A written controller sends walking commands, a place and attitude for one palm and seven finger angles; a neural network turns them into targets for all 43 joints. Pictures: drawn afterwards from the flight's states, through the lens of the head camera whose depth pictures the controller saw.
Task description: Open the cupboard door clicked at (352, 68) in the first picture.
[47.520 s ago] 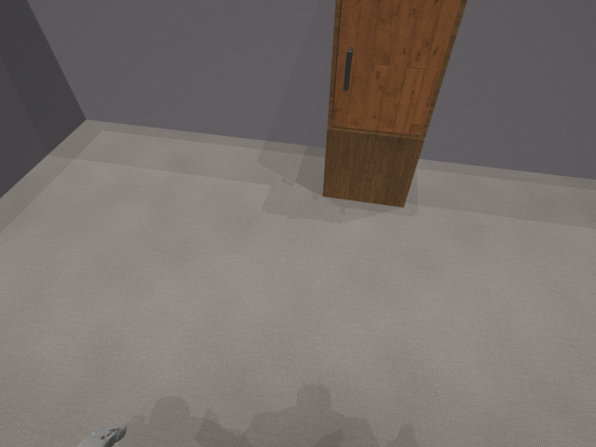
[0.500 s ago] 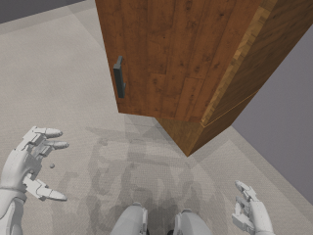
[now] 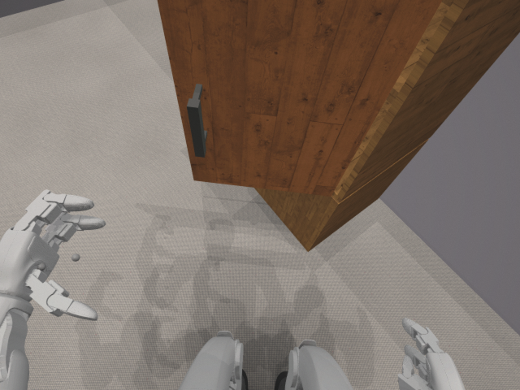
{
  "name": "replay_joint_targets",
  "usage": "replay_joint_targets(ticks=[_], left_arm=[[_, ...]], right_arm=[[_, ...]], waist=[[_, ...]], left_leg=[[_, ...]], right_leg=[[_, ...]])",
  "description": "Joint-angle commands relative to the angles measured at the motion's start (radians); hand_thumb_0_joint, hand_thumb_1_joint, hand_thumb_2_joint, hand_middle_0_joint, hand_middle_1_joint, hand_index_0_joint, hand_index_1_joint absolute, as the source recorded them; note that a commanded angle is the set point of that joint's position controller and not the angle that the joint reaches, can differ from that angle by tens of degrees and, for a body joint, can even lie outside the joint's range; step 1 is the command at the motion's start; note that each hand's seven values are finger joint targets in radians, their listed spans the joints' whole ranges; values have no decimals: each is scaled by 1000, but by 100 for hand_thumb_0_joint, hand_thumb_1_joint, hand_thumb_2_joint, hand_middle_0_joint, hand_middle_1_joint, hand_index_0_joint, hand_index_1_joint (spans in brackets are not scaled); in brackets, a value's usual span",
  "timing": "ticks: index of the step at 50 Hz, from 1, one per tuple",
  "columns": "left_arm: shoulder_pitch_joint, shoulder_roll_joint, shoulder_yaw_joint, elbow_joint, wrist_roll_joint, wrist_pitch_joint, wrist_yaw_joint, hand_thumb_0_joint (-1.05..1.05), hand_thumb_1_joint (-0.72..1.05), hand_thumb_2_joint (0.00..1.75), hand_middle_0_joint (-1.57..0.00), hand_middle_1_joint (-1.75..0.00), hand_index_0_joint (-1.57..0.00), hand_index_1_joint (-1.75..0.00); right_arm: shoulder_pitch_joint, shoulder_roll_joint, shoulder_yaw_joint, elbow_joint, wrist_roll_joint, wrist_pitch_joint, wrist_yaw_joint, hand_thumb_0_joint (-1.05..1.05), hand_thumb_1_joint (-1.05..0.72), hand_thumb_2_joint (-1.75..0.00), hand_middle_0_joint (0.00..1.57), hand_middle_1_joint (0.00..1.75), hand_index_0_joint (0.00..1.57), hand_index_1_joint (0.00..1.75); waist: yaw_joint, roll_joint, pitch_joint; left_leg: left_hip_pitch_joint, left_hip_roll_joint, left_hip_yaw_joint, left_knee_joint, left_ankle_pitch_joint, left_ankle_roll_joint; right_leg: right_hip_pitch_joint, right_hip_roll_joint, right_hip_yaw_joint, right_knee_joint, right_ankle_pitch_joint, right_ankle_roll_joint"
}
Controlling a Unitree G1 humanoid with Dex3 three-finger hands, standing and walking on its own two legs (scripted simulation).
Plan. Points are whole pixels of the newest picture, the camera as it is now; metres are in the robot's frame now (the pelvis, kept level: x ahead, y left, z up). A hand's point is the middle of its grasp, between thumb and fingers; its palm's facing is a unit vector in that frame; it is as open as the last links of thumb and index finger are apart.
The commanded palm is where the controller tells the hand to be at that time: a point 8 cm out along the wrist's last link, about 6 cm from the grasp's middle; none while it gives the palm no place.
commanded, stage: raise the hand with hooked fingers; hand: left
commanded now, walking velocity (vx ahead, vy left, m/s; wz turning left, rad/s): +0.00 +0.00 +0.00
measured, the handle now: (199, 122) +0.55 +0.15 +0.01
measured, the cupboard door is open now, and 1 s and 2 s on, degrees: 48 48 48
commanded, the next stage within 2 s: move the hooked fingers beside the handle in 0.22 s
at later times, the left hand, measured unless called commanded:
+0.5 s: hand (92, 247) +0.30 +0.26 +0.02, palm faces -0.04 -1.00 -0.04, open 14.0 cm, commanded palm +0.29 +0.31 +0.03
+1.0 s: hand (121, 200) +0.37 +0.24 +0.02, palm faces -0.04 -1.00 -0.03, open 14.0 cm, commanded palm +0.36 +0.29 +0.02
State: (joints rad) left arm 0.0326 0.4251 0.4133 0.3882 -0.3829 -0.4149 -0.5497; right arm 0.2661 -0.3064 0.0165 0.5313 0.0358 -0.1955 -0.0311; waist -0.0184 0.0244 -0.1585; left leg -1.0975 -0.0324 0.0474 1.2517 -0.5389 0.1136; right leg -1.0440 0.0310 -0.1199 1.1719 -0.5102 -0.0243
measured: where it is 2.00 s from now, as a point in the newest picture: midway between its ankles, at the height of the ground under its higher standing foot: outside the picture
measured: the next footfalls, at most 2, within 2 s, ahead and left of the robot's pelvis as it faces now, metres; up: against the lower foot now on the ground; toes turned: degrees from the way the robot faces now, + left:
none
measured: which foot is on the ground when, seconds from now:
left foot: down 0.00-1.00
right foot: down 0.00-1.00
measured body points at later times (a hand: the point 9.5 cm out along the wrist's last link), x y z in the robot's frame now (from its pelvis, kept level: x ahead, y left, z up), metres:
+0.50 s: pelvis +0.00 -0.01 -0.01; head +0.12 +0.02 +0.43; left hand +0.29 +0.31 +0.02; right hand +0.18 -0.26 -0.09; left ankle +0.03 +0.03 -0.63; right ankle +0.03 -0.12 -0.63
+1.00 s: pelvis +0.01 -0.02 -0.01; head +0.14 +0.01 +0.42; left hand +0.37 +0.30 +0.02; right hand +0.13 -0.29 -0.11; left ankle +0.03 +0.03 -0.63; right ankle +0.03 -0.12 -0.63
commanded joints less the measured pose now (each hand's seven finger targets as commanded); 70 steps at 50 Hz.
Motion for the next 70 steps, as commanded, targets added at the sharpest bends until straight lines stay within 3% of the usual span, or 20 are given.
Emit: replay_joint_targets(ticks=[1,5,9,16,20,26,29,31,34,36,41,44,45,46,50,56,58,63,67,70], left_arm=[[-116,241,112,-188,-31,-76,18,0,-50,30,-30,-120,-30,-120],[-102,246,93,-223,-25,-53,-1,0,-50,30,-30,-120,-30,-120],[-84,245,110,-211,-39,-42,4,0,-50,30,-30,-120,-30,-120],[-122,207,88,-131,-43,-41,-7,0,-50,30,-30,-120,-30,-120],[-298,218,38,-150,-15,-47,-20,0,-50,30,-30,-120,-30,-120],[-340,282,80,-153,1,-53,8,0,-50,30,-30,-120,-30,-120],[-306,328,138,-93,-2,-35,31,0,-50,30,-30,-120,-30,-120],[-276,310,138,-48,0,-16,39,0,-50,30,-30,-120,-30,-120],[-366,296,113,30,8,-3,40,0,-50,30,-30,-120,-30,-120],[-422,285,92,54,18,-8,34,0,-50,30,-30,-120,-30,-120],[-490,306,84,-5,19,-63,5,0,-50,30,-30,-120,-30,-120],[-532,324,93,37,24,-69,6,0,-50,30,-30,-120,-30,-120],[-553,352,120,61,32,-68,13,0,-50,30,-30,-120,-30,-120],[-552,327,102,86,36,-63,17,0,-50,30,-30,-120,-30,-120],[-566,345,123,117,51,-54,44,0,-50,30,-30,-120,-30,-120],[-671,297,61,176,85,-63,68,0,-50,30,-30,-120,-30,-120],[-704,329,87,220,94,-71,77,0,-50,30,-30,-120,-30,-120],[-789,299,48,220,108,-100,88,0,-50,30,-30,-120,-30,-120],[-852,322,55,305,131,-98,107,0,-50,30,-30,-120,-30,-120],[-909,312,42,307,145,-107,123,0,-50,30,-30,-120,-30,-120]], right_arm=[[7,-173,-74,-123,10,-43,-13,0,-90,-90,20,30,20,30],[11,-175,-75,-130,14,-40,-11,0,-90,-90,20,30,20,30],[12,-169,-75,-127,13,-39,-14,0,-90,-90,20,30,20,30],[3,-163,-67,-123,16,-32,-20,0,-90,-90,20,30,20,30],[11,-172,-63,-102,13,-34,-30,0,-90,-90,20,30,20,30],[15,-172,-61,-93,9,-23,-32,0,-90,-90,20,30,20,30],[18,-168,-56,-94,8,-4,-28,0,-90,-90,20,30,20,30],[12,-158,-54,-104,12,13,-22,0,-90,-90,20,30,20,30],[18,-157,-46,-96,15,29,-24,0,-90,-90,20,30,20,30],[23,-161,-46,-90,16,32,-23,0,-90,-90,20,30,20,30],[52,-169,-58,-71,12,29,-20,0,-90,-90,20,30,20,30],[66,-171,-57,-51,9,36,-21,0,-90,-90,20,30,20,30],[69,-175,-57,-40,7,43,-20,0,-90,-90,20,30,20,30],[66,-169,-56,-42,8,47,-18,0,-90,-90,20,30,20,30],[76,-171,-56,-46,6,64,-13,0,-90,-90,20,30,20,30],[92,-169,-56,-34,4,87,-6,0,-90,-90,20,30,20,30],[98,-177,-56,-26,0,95,-6,0,-90,-90,20,30,20,30],[106,-174,-58,-16,-4,110,-3,0,-90,-90,20,30,20,30],[124,-183,-56,4,-7,133,-4,0,-90,-90,20,30,20,30],[135,-180,-57,7,-11,143,-2,0,-90,-90,20,30,20,30]], waist=[[18,123,-342],[19,156,-374],[12,105,-347],[-2,54,-310],[-29,114,-325],[-1,147,-403],[19,93,-420],[24,70,-402],[-13,30,-345],[-26,44,-336],[-20,138,-460],[-37,121,-442],[-33,97,-436],[-34,102,-429],[-18,112,-454],[-54,103,-431],[-54,76,-416],[-56,145,-463],[-75,99,-442],[-74,134,-480]], left_leg=[[425,70,-243,-235,363,-165],[479,78,-254,-239,427,-173],[442,72,-243,-225,448,-165],[334,54,-201,-200,317,-139],[370,60,-215,-188,296,-138],[430,61,-218,-183,380,-146],[361,55,-187,-164,406,-132],[308,50,-159,-160,388,-118],[199,45,-135,-136,296,-88],[194,47,-132,-133,279,-84],[342,57,-149,-125,417,-98],[337,61,-158,-111,449,-101],[325,63,-156,-113,442,-100],[303,58,-151,-113,420,-96],[323,59,-152,-124,446,-104],[324,64,-160,-118,428,-101],[293,64,-162,-117,376,-97],[385,69,-187,-123,434,-117],[354,72,-196,-115,402,-113],[400,75,-209,-117,430,-123]], right_leg=[[17,7,42,-75,108,-17],[18,6,44,-84,127,-15],[34,12,40,-91,143,-15],[59,12,51,-99,118,-14],[3,9,57,-88,108,-18],[19,5,62,-82,137,-21],[99,9,69,-83,172,-20],[140,7,79,-93,190,-14],[151,10,100,-103,169,-10],[134,7,105,-104,162,-8],[113,10,104,-89,234,-15],[78,16,95,-75,242,-15],[87,16,94,-76,244,-12],[93,12,98,-77,237,-11],[104,14,92,-73,250,-13],[53,15,87,-70,235,-8],[50,16,87,-71,203,-9],[-1,14,76,-60,202,-14],[-29,16,74,-56,186,-11],[-53,15,69,-47,183,-13]])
